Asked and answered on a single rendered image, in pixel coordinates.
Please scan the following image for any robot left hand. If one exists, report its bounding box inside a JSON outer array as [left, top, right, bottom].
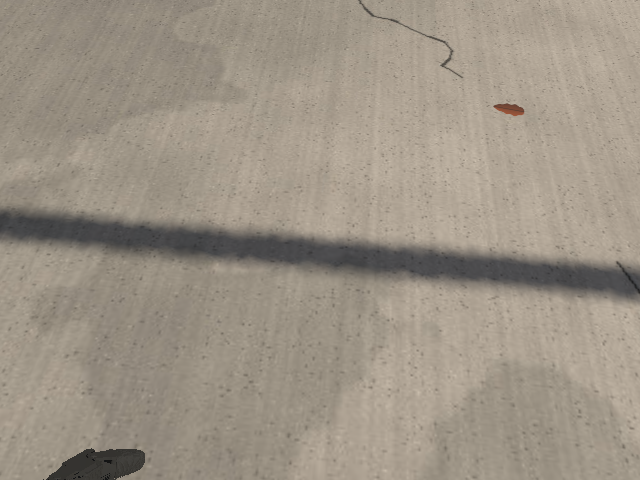
[[43, 448, 145, 480]]

